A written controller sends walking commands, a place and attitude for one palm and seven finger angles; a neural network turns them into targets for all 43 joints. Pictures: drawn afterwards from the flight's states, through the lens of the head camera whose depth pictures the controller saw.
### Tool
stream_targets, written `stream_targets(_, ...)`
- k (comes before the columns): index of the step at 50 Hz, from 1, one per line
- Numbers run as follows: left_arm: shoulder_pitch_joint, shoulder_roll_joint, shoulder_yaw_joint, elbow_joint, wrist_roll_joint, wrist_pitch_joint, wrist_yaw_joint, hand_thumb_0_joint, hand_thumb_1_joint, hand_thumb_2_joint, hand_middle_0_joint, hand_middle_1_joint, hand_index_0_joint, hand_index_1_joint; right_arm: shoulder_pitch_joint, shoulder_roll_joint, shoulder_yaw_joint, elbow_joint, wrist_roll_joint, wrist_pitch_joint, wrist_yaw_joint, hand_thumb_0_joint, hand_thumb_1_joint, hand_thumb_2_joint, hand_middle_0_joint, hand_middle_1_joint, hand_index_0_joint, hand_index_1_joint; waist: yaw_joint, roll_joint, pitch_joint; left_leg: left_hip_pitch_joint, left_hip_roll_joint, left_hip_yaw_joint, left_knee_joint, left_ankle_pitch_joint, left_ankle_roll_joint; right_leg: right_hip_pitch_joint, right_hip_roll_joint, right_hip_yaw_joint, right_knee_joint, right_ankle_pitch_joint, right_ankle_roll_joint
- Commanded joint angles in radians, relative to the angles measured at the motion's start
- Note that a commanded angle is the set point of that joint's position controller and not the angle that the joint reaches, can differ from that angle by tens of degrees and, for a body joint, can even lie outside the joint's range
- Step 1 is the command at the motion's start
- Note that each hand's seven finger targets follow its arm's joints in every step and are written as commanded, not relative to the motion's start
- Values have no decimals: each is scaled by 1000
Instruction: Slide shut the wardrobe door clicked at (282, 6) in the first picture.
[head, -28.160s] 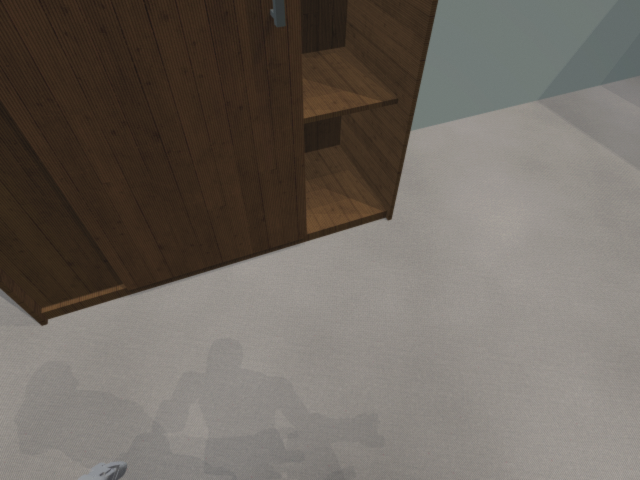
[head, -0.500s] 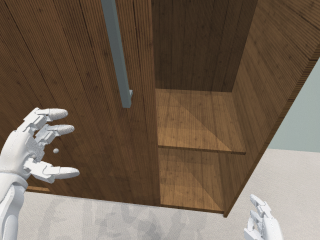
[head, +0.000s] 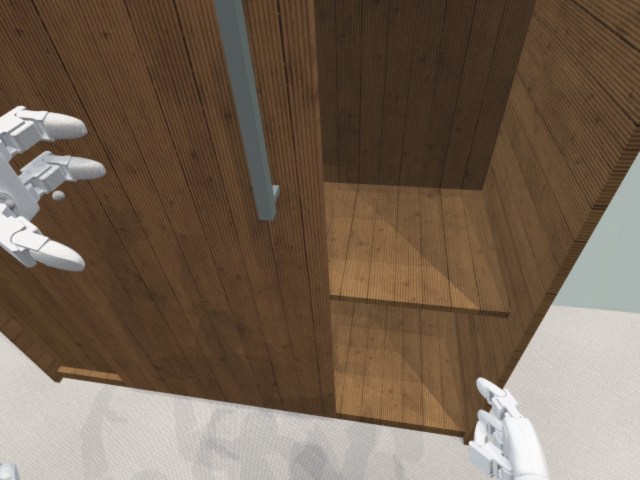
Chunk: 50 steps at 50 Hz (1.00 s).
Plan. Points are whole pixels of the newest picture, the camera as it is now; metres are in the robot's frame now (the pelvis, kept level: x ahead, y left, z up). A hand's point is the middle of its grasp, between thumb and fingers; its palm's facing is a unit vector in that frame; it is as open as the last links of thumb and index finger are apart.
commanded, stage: raise the hand with hooked fingers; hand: left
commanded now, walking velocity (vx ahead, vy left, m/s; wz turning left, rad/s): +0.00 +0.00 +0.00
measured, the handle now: (255, 114) +0.47 +0.14 +0.27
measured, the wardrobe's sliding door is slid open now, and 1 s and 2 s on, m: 0.38 0.38 0.38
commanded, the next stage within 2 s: move the hooked fingers beside the handle in 0.46 s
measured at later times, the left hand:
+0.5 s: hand (67, 196) +0.28 +0.28 +0.27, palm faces +0.06 -0.98 -0.16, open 14.0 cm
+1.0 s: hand (125, 177) +0.32 +0.24 +0.26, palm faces +0.02 -0.99 -0.13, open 14.0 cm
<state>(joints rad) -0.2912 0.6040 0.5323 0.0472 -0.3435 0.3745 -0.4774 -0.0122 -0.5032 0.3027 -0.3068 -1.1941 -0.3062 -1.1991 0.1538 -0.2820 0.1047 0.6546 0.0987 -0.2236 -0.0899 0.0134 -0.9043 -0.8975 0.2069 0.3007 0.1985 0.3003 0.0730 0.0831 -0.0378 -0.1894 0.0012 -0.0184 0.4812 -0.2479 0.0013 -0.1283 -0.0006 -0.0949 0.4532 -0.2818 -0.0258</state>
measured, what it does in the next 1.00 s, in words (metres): stands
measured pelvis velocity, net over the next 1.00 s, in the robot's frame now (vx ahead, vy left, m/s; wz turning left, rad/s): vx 0.00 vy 0.00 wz -0.01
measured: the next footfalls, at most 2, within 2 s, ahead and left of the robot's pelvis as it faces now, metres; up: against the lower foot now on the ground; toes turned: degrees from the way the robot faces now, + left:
none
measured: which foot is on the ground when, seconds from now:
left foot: down 0.00-1.00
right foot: down 0.00-1.00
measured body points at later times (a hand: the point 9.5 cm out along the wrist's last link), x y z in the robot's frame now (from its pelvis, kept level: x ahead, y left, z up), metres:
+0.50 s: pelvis +0.00 +0.00 +0.00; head -0.02 -0.03 +0.45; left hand +0.27 +0.33 +0.28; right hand +0.21 -0.22 -0.07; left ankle +0.01 +0.12 -0.74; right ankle -0.02 -0.10 -0.74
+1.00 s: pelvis +0.00 +0.00 +0.00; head -0.02 -0.04 +0.45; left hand +0.32 +0.30 +0.27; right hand +0.21 -0.22 -0.08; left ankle +0.01 +0.12 -0.74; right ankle -0.02 -0.10 -0.74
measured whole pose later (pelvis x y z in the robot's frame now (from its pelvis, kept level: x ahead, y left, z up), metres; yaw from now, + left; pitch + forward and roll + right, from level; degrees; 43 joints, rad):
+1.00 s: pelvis +0.00 +0.00 +0.00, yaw +0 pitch -2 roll +0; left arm -0.39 0.53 0.45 0.10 -0.31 0.40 -0.41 -0.01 -0.51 0.30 -0.31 -1.20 -0.31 -1.20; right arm 0.14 -0.28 0.10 0.65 0.10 -0.18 -0.08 0.01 -0.91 -0.90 0.21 0.30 0.20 0.30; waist 0.05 0.09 -0.04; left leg -0.19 0.00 -0.01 0.46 -0.24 0.00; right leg -0.15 0.00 -0.09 0.46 -0.29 -0.03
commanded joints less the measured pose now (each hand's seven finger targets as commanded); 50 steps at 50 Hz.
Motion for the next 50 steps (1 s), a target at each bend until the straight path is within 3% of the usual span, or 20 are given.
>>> stream_targets(1,-268,270,76,-97,-18,-27,-23,0,-500,300,-300,-1200,-300,-1200,-167,-124,-53,-185,7,-45,-4,0,-900,-900,200,300,200,300,-14,-47,-167,111,-18,-36,-41,211,38,-46,-10,43,-58,273,10)
stream_targets(3,-248,262,73,-119,-26,-20,-30,0,-500,300,-300,-1200,-300,-1200,-174,-124,-54,-191,11,-36,4,0,-900,-900,200,300,200,300,-13,-32,-159,104,-18,-32,-37,214,34,-50,-13,46,-58,283,9)
stream_targets(7,-269,319,126,-202,-31,-29,-14,0,-500,300,-300,-1200,-300,-1200,-179,-123,-55,-201,6,-34,6,0,-900,-900,200,300,200,300,-3,-36,-180,111,-15,-38,-38,216,36,-47,-8,42,-56,255,7)
stream_targets(11,-308,336,153,-288,-24,-60,18,0,-500,300,-300,-1200,-300,-1200,-176,-115,-57,-207,-1,-46,-1,0,-900,-900,200,300,200,300,-5,36,-223,152,-15,-37,-47,239,35,-41,-2,31,-44,260,3)
stream_targets(12,-300,338,156,-293,-22,-64,28,0,-500,300,-300,-1200,-300,-1200,-178,-112,-57,-198,-4,-45,-2,0,-900,-900,200,300,200,300,-1,58,-201,141,-13,-34,-44,238,33,-41,-5,37,-50,253,0)
stream_targets(18,-295,291,107,-220,-15,-31,22,0,-500,300,-300,-1200,-300,-1200,-169,-118,-56,-183,2,-39,-7,0,-900,-900,200,300,200,300,-17,29,-153,127,-14,-33,-53,216,33,-64,-3,32,-59,252,5)
stream_targets(20,-302,283,90,-200,-13,-16,13,0,-500,300,-300,-1200,-300,-1200,-170,-119,-54,-187,3,-38,-8,0,-900,-900,200,300,200,300,-19,34,-152,129,-15,-38,-56,203,33,-72,-3,33,-59,237,5)
stream_targets(23,-284,302,112,-206,-21,-20,5,0,-500,300,-300,-1200,-300,-1200,-170,-122,-56,-188,3,-33,-6,0,-900,-900,200,300,200,300,-17,-22,-186,134,-16,-35,-44,218,39,-52,-3,37,-60,264,8)
stream_targets(24,-298,299,108,-236,-21,-24,2,0,-500,300,-300,-1200,-300,-1200,-179,-119,-55,-193,4,-34,-5,0,-900,-900,200,300,200,300,-18,9,-199,145,-16,-34,-43,229,37,-48,-5,38,-56,276,8)
stream_targets(26,-295,304,119,-224,-25,-28,-3,0,-500,300,-300,-1200,-300,-1200,-178,-117,-54,-193,3,-34,-4,0,-900,-900,200,300,200,300,-18,-9,-206,146,-17,-36,-42,231,38,-46,-4,35,-53,283,9)
stream_targets(28,-289,299,116,-198,-30,-33,1,0,-500,300,-300,-1200,-300,-1200,-177,-117,-51,-182,2,-30,-3,0,-900,-900,200,300,200,300,-22,-19,-159,121,-15,-34,-45,201,37,-66,-3,38,-68,250,11)
stream_targets(31,-321,291,103,-198,-24,-35,4,0,-500,300,-300,-1200,-300,-1200,-177,-115,-54,-187,2,-34,-4,0,-900,-900,200,300,200,300,-22,6,-190,142,-17,-34,-43,221,37,-58,-5,37,-58,270,9)
stream_targets(36,-405,237,28,-195,-10,-45,18,0,-500,300,-300,-1200,-300,-1200,-177,-110,-52,-182,5,-34,-7,0,-900,-900,200,300,200,300,-34,26,-172,150,-18,-43,-52,198,35,-76,-4,35,-63,240,7)
stream_targets(37,-406,236,24,-179,-8,-50,26,0,-500,300,-300,-1200,-300,-1200,-175,-109,-52,-172,3,-30,-7,0,-900,-900,200,300,200,300,-34,3,-154,138,-16,-41,-50,189,35,-76,-7,38,-71,229,6)
stream_targets(39,-423,249,34,-178,-1,-49,35,0,-500,300,-300,-1200,-300,-1200,-175,-112,-54,-177,3,-30,-9,0,-900,-900,200,300,200,300,-31,2,-192,149,-21,-41,-52,194,37,-64,-6,39,-66,238,8)
stream_targets(40,-447,245,22,-172,7,-48,39,0,-500,300,-300,-1200,-300,-1200,-175,-109,-54,-176,2,-27,-10,0,-900,-900,200,300,200,300,-33,31,-191,152,-21,-37,-54,191,35,-66,-7,39,-65,232,7)
stream_targets(42,-461,219,-1,-163,9,-53,55,0,-500,300,-300,-1200,-300,-1200,-176,-107,-51,-171,1,-21,-7,0,-900,-900,200,300,200,300,-32,14,-175,138,-18,-41,-55,193,32,-64,-9,36,-66,225,5)
stream_targets(46,-478,240,25,-139,20,-44,77,0,-500,300,-300,-1200,-300,-1200,-177,-109,-54,-178,-2,-13,-5,0,-900,-900,200,300,200,300,-24,7,-221,150,-22,-35,-52,223,35,-37,-9,39,-53,273,5)
stream_targets(47,-439,264,54,-119,18,-44,86,0,-500,300,-300,-1200,-300,-1200,-171,-110,-54,-173,-3,-5,-3,0,-900,-900,200,300,200,300,-13,-33,-210,124,-19,-36,-52,227,34,-22,-9,36,-56,271,4)
stream_targets(50,-459,225,16,-108,25,-37,89,0,-500,300,-300,-1200,-300,-1200,-178,-108,-55,-181,1,3,0,0,-900,-900,200,300,200,300,-25,-35,-212,132,-18,-24,-49,239,37,-31,-9,37,-48,301,9)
